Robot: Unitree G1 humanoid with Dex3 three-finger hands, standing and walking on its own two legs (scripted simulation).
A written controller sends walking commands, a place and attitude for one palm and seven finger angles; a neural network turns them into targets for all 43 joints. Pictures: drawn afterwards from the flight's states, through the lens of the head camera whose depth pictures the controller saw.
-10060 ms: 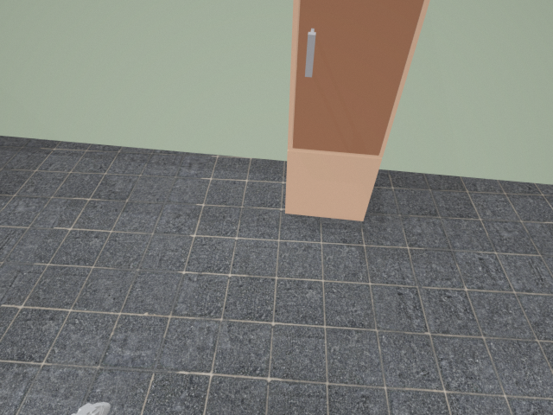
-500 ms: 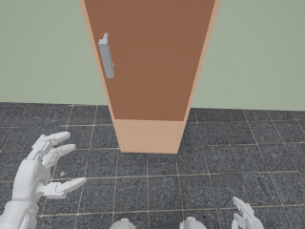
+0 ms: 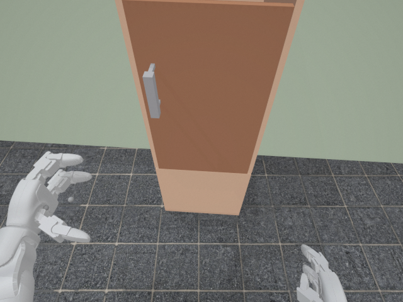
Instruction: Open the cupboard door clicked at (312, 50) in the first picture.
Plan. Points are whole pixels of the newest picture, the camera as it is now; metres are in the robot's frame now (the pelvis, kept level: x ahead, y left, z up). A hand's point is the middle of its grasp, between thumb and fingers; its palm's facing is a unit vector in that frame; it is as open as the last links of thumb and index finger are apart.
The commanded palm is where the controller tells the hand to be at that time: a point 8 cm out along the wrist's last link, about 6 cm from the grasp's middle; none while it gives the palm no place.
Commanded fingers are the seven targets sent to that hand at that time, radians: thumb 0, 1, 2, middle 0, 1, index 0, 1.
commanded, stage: raise the hand with hooked fingers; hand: left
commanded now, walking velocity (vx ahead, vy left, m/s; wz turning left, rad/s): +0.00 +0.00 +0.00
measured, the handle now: (154, 91) +0.58 +0.17 +0.08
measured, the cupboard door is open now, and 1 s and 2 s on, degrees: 0 0 0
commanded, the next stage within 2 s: move the hooked fingers beside the handle in 0.68 s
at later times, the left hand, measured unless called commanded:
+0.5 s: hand (70, 181) +0.29 +0.27 +0.10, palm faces +0.04 -1.00 -0.03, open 14.0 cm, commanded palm +0.26 +0.31 +0.10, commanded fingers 0.00 -0.50 0.30 -0.30 -1.20 -0.30 -1.20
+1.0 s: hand (79, 170) +0.32 +0.26 +0.09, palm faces +0.03 -1.00 -0.01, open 14.0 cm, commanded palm +0.30 +0.31 +0.10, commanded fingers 0.00 -0.50 0.30 -0.30 -1.20 -0.30 -1.20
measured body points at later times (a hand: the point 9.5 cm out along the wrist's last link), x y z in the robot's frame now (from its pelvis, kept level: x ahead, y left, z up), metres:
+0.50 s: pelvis +0.00 +0.00 +0.01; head +0.03 +0.00 +0.46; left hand +0.29 +0.32 +0.10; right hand +0.14 -0.26 -0.07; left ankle -0.02 +0.12 -0.70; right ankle +0.02 -0.13 -0.70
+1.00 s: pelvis -0.01 +0.00 +0.01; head +0.03 +0.00 +0.45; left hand +0.31 +0.31 +0.10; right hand +0.14 -0.25 -0.08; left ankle -0.02 +0.12 -0.70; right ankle +0.02 -0.13 -0.70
